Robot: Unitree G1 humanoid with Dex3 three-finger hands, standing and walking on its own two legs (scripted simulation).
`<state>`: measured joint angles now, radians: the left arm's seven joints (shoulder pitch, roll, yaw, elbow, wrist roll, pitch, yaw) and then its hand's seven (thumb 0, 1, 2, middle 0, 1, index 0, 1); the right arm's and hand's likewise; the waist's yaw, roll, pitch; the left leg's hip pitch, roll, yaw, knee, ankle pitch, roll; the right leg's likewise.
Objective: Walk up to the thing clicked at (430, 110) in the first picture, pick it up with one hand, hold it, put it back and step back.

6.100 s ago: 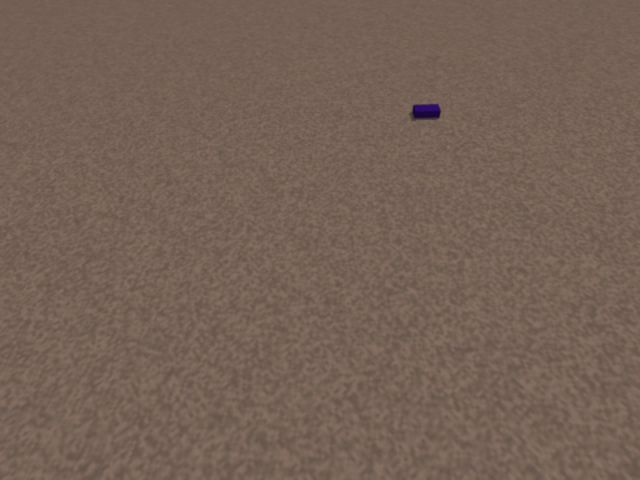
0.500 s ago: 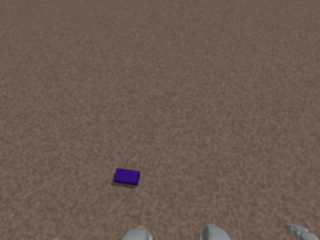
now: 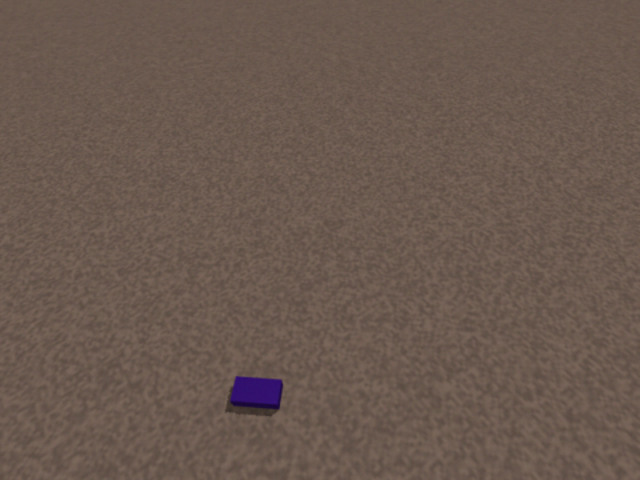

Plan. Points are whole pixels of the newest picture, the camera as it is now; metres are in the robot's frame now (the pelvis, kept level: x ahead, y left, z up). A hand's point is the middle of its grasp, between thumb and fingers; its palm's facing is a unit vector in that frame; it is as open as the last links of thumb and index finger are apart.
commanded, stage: walk up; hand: left
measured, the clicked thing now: (257, 392) +0.50 +0.26 -0.74
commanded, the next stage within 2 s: stand in 1.26 s
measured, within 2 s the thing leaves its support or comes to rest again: neither
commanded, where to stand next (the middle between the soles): +0.11 -0.01 m, yaw -2 degrees
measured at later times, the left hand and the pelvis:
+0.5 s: hand out of the picture +0.14 +0.24 -0.14, palm faces -0.08 -0.92 -0.39, open 7.4 cm; pelvis +0.03 -0.02 +0.01, yaw -2 degrees
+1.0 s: hand out of the picture +0.13 +0.24 -0.14, palm faces -0.11 -0.92 -0.38, open 7.4 cm; pelvis +0.03 -0.01 +0.01, yaw -4 degrees
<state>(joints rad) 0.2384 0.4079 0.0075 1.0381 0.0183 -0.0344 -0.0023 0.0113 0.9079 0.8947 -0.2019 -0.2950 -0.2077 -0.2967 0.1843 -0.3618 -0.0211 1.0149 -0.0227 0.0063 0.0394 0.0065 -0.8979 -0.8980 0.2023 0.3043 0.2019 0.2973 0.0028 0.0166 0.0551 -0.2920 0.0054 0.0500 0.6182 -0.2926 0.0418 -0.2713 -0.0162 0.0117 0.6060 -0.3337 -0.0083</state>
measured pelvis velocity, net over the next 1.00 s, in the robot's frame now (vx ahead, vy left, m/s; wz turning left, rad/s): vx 0.03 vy -0.01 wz -0.07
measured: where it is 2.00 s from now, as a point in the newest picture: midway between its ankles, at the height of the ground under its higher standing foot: outside the picture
